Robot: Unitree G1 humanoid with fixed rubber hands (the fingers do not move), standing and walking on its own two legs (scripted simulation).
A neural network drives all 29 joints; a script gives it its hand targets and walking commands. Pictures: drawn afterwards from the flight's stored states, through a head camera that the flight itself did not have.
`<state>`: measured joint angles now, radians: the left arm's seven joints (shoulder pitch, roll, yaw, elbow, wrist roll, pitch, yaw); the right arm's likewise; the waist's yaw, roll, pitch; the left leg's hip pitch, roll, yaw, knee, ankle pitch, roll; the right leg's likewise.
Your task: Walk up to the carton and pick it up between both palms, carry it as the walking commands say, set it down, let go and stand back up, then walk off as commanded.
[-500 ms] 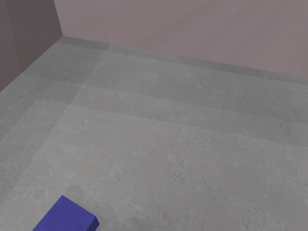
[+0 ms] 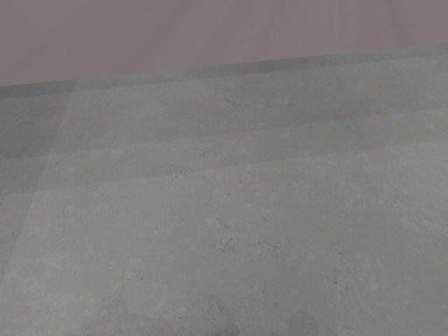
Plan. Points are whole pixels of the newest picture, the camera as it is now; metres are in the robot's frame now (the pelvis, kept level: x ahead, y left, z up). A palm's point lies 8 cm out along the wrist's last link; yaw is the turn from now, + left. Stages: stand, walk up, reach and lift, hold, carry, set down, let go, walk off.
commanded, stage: walk off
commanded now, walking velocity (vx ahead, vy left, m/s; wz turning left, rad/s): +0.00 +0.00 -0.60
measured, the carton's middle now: out of the picture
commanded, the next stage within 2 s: stand in 1.58 s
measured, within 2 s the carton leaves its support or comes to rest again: neither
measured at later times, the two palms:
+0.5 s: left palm out of the picture +0.12 +0.29 -0.14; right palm out of the picture +0.01 -0.24 -0.10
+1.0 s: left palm (153, 327) +0.19 +0.15 -0.12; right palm out of the picture -0.08 -0.31 -0.13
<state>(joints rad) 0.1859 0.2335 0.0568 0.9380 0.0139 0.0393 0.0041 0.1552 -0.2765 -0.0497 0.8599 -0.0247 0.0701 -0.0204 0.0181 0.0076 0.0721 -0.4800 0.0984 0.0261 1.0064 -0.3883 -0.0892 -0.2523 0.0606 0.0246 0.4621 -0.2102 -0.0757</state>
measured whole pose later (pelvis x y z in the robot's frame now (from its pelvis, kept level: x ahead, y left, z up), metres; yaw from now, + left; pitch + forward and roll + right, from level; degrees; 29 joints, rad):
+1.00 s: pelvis -0.02 -0.03 +0.00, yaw -35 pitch +0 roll +1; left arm 0.18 0.25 0.06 0.94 0.02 0.03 0.00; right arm 0.15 -0.27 -0.05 0.86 -0.02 0.07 -0.02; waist 0.02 0.00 0.08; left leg -0.45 0.08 0.03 0.95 -0.42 -0.09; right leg -0.26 0.07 0.06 0.47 -0.21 -0.07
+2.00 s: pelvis -0.07 -0.05 +0.00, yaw -62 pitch -1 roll +0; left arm 0.16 0.19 0.02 1.00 0.02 0.02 0.02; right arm 0.21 -0.23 -0.02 0.96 -0.01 0.07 -0.02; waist -0.01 0.02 0.04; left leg -0.30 0.07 0.05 0.70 -0.39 -0.04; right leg -0.20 0.07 -0.06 0.42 -0.20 -0.08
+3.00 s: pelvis +0.05 +0.07 -0.01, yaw -38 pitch +1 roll -1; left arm 0.15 0.20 0.04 1.01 0.01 0.01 0.08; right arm 0.20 -0.26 -0.07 0.91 -0.02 0.09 0.01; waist 0.00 0.08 0.06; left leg -0.45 -0.09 -0.04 0.83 -0.36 0.02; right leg -0.25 -0.02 -0.08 0.57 -0.32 -0.01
